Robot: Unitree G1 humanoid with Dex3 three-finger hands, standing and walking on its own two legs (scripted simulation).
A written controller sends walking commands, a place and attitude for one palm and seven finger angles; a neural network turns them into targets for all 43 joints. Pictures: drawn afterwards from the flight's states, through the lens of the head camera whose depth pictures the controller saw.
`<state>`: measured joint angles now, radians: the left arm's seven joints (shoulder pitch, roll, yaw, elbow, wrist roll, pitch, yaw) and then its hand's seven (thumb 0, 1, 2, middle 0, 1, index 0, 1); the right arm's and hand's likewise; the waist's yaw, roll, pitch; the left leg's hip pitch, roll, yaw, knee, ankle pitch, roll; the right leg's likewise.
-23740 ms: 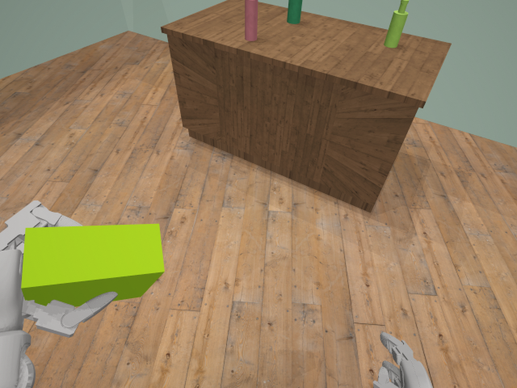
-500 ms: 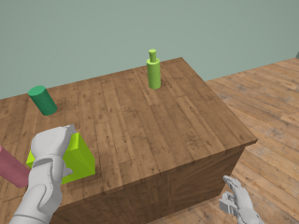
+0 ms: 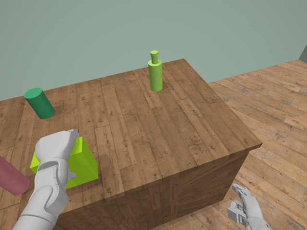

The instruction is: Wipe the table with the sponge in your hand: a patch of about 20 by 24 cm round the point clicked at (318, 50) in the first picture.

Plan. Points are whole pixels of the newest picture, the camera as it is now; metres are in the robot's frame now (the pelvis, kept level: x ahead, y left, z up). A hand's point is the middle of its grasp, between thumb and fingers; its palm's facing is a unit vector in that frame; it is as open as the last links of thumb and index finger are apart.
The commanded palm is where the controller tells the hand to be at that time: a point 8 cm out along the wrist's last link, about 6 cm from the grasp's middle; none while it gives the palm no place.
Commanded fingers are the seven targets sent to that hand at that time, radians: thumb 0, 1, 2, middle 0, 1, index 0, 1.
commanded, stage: move the sponge above the wiping area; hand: left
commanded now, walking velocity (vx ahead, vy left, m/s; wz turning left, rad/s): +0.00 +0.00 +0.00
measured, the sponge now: (71, 169) +0.25 +0.29 +0.00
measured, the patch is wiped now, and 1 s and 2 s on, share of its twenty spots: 0.00 0.00 0.00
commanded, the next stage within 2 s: lower the sponge onto the table in 1.06 s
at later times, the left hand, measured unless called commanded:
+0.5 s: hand (76, 153) +0.28 +0.28 +0.04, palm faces -0.03 -0.08 -1.00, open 10.1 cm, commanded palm +0.26 +0.27 +0.10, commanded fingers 0.00 0.10 1.30 -1.20 -1.60 -1.20 -1.60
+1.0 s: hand (75, 155) +0.28 +0.28 +0.04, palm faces -0.04 -0.10 -0.99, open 10.1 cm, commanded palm +0.26 +0.27 +0.11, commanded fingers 0.00 0.10 1.30 -1.20 -1.60 -1.20 -1.60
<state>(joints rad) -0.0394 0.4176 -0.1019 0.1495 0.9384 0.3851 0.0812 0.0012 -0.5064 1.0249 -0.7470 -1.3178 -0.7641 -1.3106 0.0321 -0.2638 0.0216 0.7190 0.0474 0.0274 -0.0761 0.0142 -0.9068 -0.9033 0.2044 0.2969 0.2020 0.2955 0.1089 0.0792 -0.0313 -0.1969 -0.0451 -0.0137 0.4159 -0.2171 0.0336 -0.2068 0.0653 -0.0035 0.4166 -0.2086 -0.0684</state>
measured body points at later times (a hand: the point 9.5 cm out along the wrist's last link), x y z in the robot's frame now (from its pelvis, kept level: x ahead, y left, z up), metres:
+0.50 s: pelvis +0.00 +0.00 +0.00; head -0.01 -0.03 +0.45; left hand +0.28 +0.28 +0.09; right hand +0.23 -0.20 -0.09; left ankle +0.00 +0.10 -0.74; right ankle +0.01 -0.08 -0.74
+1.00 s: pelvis +0.00 +0.00 +0.00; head -0.01 -0.04 +0.45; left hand +0.27 +0.28 +0.09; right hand +0.24 -0.22 -0.09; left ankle +0.00 +0.10 -0.74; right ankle +0.01 -0.08 -0.74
